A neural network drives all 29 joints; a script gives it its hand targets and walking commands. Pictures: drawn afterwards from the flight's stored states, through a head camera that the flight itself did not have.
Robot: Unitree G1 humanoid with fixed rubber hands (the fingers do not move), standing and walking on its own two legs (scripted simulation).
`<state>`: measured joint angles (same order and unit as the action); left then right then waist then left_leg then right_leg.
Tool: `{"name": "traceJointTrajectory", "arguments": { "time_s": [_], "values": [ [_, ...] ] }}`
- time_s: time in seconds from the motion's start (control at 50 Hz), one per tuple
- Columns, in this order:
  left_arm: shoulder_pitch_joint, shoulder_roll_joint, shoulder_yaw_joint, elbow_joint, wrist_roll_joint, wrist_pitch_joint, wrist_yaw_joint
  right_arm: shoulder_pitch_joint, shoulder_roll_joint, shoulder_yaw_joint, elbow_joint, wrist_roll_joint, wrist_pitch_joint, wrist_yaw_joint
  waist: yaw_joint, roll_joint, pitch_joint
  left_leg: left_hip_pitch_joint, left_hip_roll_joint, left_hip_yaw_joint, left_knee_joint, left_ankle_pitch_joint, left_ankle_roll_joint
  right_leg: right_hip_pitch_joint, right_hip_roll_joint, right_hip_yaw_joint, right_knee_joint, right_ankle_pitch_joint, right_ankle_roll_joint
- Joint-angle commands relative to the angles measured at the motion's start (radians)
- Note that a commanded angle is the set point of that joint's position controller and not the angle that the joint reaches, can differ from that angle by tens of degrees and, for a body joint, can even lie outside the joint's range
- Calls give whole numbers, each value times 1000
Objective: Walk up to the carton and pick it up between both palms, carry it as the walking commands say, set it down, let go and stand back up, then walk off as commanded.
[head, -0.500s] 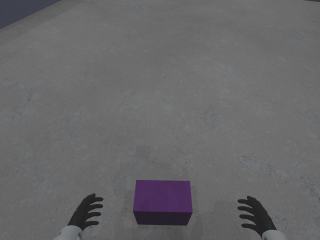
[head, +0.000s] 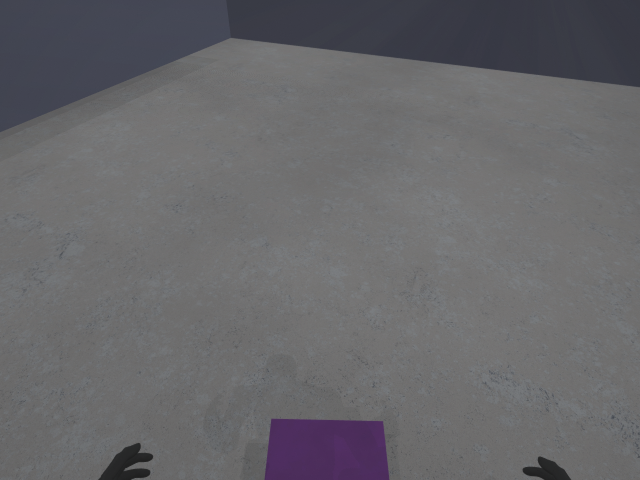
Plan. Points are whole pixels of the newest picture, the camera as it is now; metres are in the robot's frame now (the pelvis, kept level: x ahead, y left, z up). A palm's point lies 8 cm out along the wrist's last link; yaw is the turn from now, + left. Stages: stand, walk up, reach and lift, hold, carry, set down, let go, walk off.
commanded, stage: stand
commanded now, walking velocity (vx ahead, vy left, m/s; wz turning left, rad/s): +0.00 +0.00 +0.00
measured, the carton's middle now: (325, 473) +0.36 +0.01 -0.64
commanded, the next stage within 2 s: walk off in 1.58 s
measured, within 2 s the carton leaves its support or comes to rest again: neither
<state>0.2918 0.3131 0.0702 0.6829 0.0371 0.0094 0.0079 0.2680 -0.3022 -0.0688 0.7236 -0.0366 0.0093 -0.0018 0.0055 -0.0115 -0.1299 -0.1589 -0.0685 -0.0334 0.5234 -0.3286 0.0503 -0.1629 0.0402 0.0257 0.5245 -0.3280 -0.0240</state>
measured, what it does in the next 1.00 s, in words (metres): stands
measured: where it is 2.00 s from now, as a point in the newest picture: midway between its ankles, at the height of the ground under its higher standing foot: outside the picture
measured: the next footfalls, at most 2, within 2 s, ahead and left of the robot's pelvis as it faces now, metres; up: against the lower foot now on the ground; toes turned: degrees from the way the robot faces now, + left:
none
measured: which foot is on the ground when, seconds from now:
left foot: down 0.00-1.00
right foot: down 0.00-1.00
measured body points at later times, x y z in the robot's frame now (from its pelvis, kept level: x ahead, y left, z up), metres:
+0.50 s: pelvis -0.03 +0.00 +0.01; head -0.09 +0.01 +0.45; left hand +0.07 +0.30 -0.10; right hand +0.07 -0.29 -0.10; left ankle -0.03 +0.09 -0.73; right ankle -0.03 -0.11 -0.73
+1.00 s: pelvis -0.04 +0.00 +0.01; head -0.09 +0.01 +0.46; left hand +0.02 +0.30 -0.12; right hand +0.02 -0.30 -0.11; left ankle -0.03 +0.09 -0.73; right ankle -0.03 -0.11 -0.73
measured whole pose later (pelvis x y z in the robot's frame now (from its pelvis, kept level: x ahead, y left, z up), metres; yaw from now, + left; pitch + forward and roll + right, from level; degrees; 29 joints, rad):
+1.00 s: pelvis -0.04 +0.00 +0.01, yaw +0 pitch -3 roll +0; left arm 0.24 0.34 0.02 1.02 0.03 -0.03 0.00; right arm 0.22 -0.34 -0.03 1.06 -0.02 -0.04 -0.01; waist 0.01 -0.01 -0.06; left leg -0.15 -0.06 -0.03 0.41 -0.20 0.05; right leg -0.15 0.04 0.03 0.39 -0.19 -0.02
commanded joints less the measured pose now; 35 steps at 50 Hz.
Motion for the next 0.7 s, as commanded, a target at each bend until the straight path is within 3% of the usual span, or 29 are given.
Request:
{"name": "traceJointTrajectory", "arguments": {
  "time_s": [0.0, 0.04, 0.06, 0.08, 0.12, 0.14, 0.18, 0.22, 0.24, 0.26, 0.28, 0.32, 0.34, 0.36, 0.44, 0.46, 0.52, 0.56, 0.6, 0.62, 0.68],
  "values": [
    [-64, 159, 39, -68, 2, -41, 14, -79, -164, -48, -55, 4, -53, -17, 11, 34, 56, -14, 146, -134, -78, 472, -24, -26, -112, 122, -62, 397, -8],
    [-97, 175, 35, -63, 0, -53, 13, -101, -183, -47, -61, 1, -56, -13, 2, 39, 78, -47, 142, -126, -78, 447, -21, -22, -120, 123, -84, 405, -6],
    [-112, 163, 33, -44, 3, -54, 13, -94, -181, -46, -41, 0, -59, -18, 6, 9, 84, -46, 149, -139, -109, 434, -30, -19, -118, 124, -87, 361, -8],
    [-111, 164, 30, -45, 2, -54, 11, -76, -189, -48, -33, 2, -60, -18, -3, 20, 95, -44, 150, -134, -117, 436, -30, -22, -118, 121, -96, 349, -5],
    [-109, 167, 34, -28, 1, -53, 13, -106, -185, -45, -29, 1, -61, -20, 11, 57, 108, -63, 153, -136, -124, 375, -28, -38, -111, 124, -105, 291, -12],
    [-97, 176, 28, -12, 4, -53, 11, -97, -191, -45, -13, 5, -63, -21, 8, 24, 138, -60, 154, -150, -131, 340, -20, -56, -113, 142, -130, 273, -14],
    [-113, 199, 33, 9, 8, -56, 14, -64, -191, -32, 12, -1, -66, -21, -8, 24, 120, -51, 160, -148, -149, 366, -17, -40, -119, 136, -113, 276, -18],
    [-97, 183, 27, 28, 4, -60, 12, -97, -204, -36, 14, 0, -67, -21, 7, 63, 116, -52, 159, -158, -174, 281, -17, -40, -117, 140, -141, 198, -12],
    [-110, 186, 26, 32, 6, -62, 11, -102, -208, -36, 28, 8, -65, -21, 12, 4, 112, -44, 161, -169, -179, 281, -13, -27, -110, 140, -145, 223, -7],
    [-116, 189, 23, 33, -4, -61, 9, -84, -217, -32, 28, 2, -70, -20, -2, 0, 101, -55, 155, -154, -178, 252, -15, -14, -116, 142, -159, 199, -4],
    [-125, 182, 23, 50, -2, -64, 9, -113, -207, -27, 40, 4, -68, -18, 2, -10, 109, -48, 150, -142, -170, 280, -11, -26, -118, 146, -159, 223, -8],
    [-136, 193, 21, 63, 1, -65, 9, -104, -219, -27, 64, 1, -71, -16, -4, 35, 119, -53, 140, -143, -189, 240, -17, -34, -112, 154, -182, 188, -17],
    [-122, 200, 20, 81, 7, -63, 10, -93, -224, -27, 84, 4, -68, -15, 1, -6, 114, -41, 155, -165, -195, 254, -11, -26, -121, 155, -175, 189, -21],
    [-113, 180, 12, 77, -4, -70, 6, -113, -204, -15, 82, -3, -73, -15, 6, 48, 124, -51, 161, -159, -182, 237, -9, -36, -128, 164, -183, 181, -22],
    [-119, 187, 9, 118, -2, -68, 8, -98, -219, -18, 121, 1, -76, -15, -2, -8, 143, -67, 155, -170, -208, 150, -9, -45, -124, 167, -200, 110, -15],
    [-121, 191, 14, 116, -8, -65, 7, -114, -221, -15, 128, 10, -77, -15, 8, -3, 138, -67, 159, -174, -209, 142, -9, -41, -123, 167, -205, 142, -16],
    [-125, 183, 2, 142, -14, -65, 0, -86, -212, -1, 168, 14, -80, -15, -4, 2, 109, -50, 162, -171, -219, 130, -11, -21, -128, 170, -204, 137, -10],
    [-112, 201, 8, 169, -12, -65, 1, -101, -218, -3, 176, 14, -77, -15, -9, 43, 149, -83, 170, -180, -238, 93, -15, -30, -121, 167, -190, 128, -16],
    [-116, 190, 0, 173, -14, -65, -1, -106, -235, -6, 196, 6, -77, -13, 6, 42, 161, -106, 157, -182, -245, 39, -18, -28, -116, 167, -198, 108, -18],
    [-118, 205, -1, 194, -8, -66, 2, -103, -246, -12, 200, 8, -74, -12, 10, 4, 185, -107, 149, -176, -238, 86, -9, -42, -126, 177, -205, 80, -24],
    [-105, 225, 2, 214, -8, -64, 2, -98, -233, -8, 215, 11, -73, -9, 2, 12, 176, -85, 151, -173, -235, 43, -8, -44, -124, 181, -219, 55, -28]
  ]
}}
